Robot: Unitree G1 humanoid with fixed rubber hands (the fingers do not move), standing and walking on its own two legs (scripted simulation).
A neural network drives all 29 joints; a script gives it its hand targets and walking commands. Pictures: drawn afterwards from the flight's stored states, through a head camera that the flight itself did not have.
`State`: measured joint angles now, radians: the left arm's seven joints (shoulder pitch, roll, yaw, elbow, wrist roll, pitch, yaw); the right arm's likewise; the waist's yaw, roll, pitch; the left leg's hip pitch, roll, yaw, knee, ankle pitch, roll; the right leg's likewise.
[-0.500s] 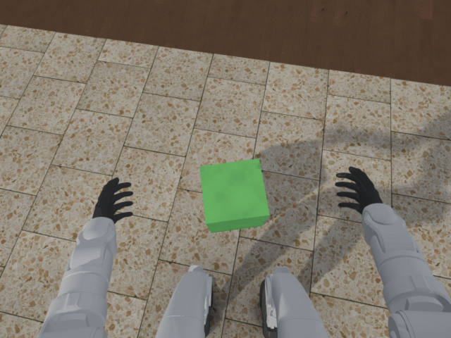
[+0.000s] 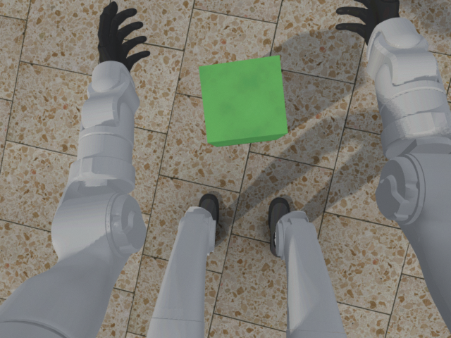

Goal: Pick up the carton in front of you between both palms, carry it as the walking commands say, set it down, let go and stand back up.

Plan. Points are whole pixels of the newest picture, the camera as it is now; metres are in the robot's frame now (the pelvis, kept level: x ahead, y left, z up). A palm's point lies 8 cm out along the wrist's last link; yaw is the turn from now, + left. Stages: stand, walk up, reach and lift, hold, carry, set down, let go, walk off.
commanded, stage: reach and lift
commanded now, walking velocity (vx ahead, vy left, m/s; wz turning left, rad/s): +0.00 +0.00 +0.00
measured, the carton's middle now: (243, 108) +0.51 +0.02 -0.52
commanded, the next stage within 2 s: none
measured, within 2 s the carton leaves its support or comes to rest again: leaves its support in 1.70 s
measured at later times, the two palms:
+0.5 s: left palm (159, 103) +0.49 +0.22 -0.32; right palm (326, 84) +0.53 -0.17 -0.33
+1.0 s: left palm (179, 110) +0.49 +0.20 -0.45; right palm (307, 97) +0.54 -0.16 -0.46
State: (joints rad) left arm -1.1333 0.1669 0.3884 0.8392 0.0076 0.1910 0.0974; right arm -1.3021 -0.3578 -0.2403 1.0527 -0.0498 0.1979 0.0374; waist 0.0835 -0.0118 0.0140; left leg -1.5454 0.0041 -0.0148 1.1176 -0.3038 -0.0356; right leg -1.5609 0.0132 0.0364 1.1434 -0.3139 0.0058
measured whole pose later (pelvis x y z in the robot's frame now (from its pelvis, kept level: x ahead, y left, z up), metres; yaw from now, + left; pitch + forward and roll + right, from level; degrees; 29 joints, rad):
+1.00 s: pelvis -0.02 +0.00 -0.27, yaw +2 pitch +38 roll +2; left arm -1.41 0.28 0.17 1.10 -0.23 0.02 0.15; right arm -1.51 -0.45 0.02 1.19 0.21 0.04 -0.07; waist 0.06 0.02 0.38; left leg -2.26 -0.04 -0.03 2.16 -0.56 -0.06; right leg -2.27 0.04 0.06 2.20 -0.59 0.04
